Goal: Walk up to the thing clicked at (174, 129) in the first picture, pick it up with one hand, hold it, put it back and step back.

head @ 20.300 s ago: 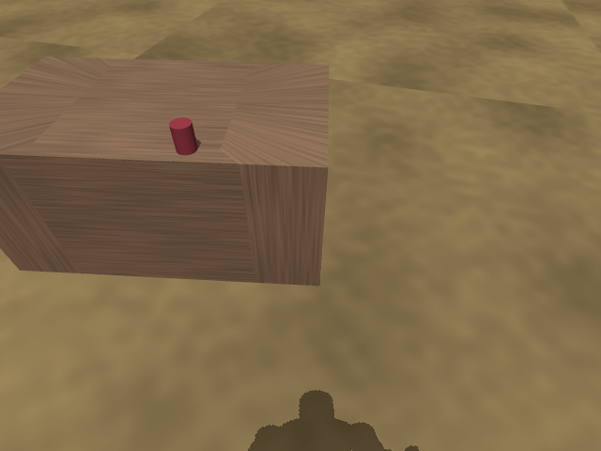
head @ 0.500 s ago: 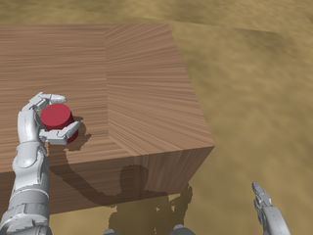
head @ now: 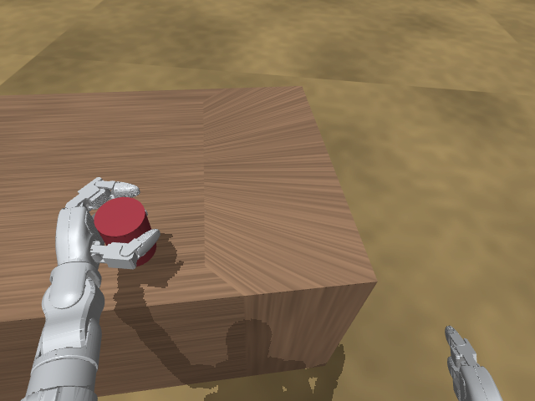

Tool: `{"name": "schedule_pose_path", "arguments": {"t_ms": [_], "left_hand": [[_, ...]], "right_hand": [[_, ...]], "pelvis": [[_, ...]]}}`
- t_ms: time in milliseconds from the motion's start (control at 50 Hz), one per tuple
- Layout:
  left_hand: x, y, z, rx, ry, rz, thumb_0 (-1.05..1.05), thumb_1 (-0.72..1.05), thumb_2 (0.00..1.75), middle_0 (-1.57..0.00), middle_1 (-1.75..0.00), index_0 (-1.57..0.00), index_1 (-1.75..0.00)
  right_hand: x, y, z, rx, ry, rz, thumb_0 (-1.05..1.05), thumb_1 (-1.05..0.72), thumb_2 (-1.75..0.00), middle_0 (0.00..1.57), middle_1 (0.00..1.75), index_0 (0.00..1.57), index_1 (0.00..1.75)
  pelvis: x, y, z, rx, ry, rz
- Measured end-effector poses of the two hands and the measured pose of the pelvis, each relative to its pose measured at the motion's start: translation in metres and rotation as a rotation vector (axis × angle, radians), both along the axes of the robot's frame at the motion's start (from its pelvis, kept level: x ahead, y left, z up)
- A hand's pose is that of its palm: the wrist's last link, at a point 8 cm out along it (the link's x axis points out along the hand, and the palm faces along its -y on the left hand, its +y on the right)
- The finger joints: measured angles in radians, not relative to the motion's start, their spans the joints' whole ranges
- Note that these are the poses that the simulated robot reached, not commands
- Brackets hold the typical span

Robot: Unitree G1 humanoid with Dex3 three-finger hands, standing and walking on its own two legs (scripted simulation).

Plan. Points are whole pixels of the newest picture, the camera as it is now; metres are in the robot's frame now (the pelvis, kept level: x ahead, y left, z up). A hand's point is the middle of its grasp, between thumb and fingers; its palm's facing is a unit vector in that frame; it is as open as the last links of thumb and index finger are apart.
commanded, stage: lift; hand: left
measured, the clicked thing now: (128, 233) +0.40 +0.19 +0.06
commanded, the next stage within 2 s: hold in 0.54 s
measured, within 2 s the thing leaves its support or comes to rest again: neither
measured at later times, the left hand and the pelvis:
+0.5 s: hand (120, 234) +0.34 +0.17 +0.14, palm faces +0.15 -0.99 -0.01, open 9.3 cm; pelvis -0.01 -0.01 +0.02, yaw +1 degrees
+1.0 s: hand (110, 232) +0.32 +0.17 +0.16, palm faces +0.15 -0.99 +0.00, open 9.3 cm; pelvis -0.01 -0.01 +0.03, yaw +1 degrees
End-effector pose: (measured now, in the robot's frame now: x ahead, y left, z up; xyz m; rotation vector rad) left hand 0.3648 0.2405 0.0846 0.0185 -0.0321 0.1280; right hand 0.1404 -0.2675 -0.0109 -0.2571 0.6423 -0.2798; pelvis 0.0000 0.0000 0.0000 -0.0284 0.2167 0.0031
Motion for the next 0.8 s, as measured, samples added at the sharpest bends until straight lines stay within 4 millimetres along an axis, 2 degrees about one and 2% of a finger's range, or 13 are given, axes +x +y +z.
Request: {"name": "schedule_pose_path", "arguments": {"t_ms": [120,400,520,800], "left_hand": [[-0.015,-0.004,0.016,-0.007,0.005,0.014,-0.01,-0.28,1.03,-0.73,-1.06,-0.77,-1.04],[-0.046,-0.016,0.044,-0.005,-0.003,0.025,-0.01,-0.28,1.04,-0.73,-1.07,-0.77,-1.06],[-0.054,-0.019,0.054,-0.011,-0.001,0.027,-0.01,-0.29,1.06,-0.73,-1.08,-0.77,-1.07],[-0.068,-0.02,0.068,-0.024,-0.003,0.033,-0.01,-0.3,1.06,-0.72,-1.08,-0.76,-1.07]], "right_hand": [[0.002,-0.002,-0.001,0.03,-0.007,-0.01,-0.01,0.53,-0.05,0.06,0.05,0.06,0.05],[-0.007,-0.009,-0.007,0.055,0.012,-0.037,-0.01,0.53,-0.05,0.05,0.05,0.06,0.05],[-0.006,-0.007,-0.012,0.076,0.008,-0.038,-0.01,0.53,-0.05,0.05,0.05,0.06,0.05],[-0.005,-0.003,-0.007,0.081,-0.03,-0.014,-0.01,0.53,-0.05,0.05,0.05,0.06,0.05]], "pelvis": [[0.0,-0.001,0.006,0.008,-0.034,0.0],[-0.007,-0.009,0.018,0.019,-0.1,0.007],[-0.01,-0.011,0.021,0.022,-0.124,0.009],[-0.011,-0.014,0.027,0.027,-0.158,0.014]]}}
